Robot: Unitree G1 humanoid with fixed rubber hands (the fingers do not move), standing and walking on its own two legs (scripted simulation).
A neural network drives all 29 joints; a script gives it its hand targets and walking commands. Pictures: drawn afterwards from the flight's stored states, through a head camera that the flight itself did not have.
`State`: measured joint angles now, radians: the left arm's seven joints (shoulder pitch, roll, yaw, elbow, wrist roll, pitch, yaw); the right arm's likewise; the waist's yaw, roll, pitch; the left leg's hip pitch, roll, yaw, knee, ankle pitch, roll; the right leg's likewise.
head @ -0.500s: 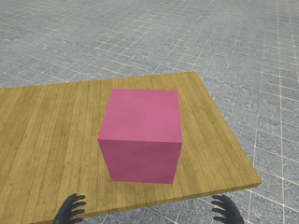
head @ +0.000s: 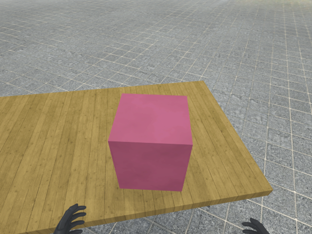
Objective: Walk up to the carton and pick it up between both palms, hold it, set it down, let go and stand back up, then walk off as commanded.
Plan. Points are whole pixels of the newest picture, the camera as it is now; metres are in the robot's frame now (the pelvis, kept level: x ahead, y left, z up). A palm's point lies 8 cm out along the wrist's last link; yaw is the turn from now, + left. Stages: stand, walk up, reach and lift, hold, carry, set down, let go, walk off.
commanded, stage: stand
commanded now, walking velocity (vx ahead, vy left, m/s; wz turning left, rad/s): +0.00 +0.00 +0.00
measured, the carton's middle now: (152, 143) +0.43 +0.01 -0.01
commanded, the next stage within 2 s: walk off in 0.20 s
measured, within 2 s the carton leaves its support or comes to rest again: neither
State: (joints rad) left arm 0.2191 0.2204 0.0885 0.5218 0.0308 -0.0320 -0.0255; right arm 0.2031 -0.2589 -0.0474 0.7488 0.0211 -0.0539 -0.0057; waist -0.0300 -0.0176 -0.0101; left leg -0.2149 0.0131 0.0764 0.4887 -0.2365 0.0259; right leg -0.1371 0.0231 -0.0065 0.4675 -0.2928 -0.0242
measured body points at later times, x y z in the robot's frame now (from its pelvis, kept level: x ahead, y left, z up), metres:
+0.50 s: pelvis -0.01 +0.00 +0.00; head -0.02 +0.02 +0.45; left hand +0.18 +0.25 -0.07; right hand +0.12 -0.27 -0.09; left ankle +0.02 +0.10 -0.74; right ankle -0.02 -0.11 -0.74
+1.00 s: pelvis -0.13 -0.05 -0.02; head -0.06 -0.08 +0.42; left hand -0.02 +0.26 -0.11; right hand -0.02 -0.35 -0.15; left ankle -0.13 +0.10 -0.66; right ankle -0.13 -0.11 -0.74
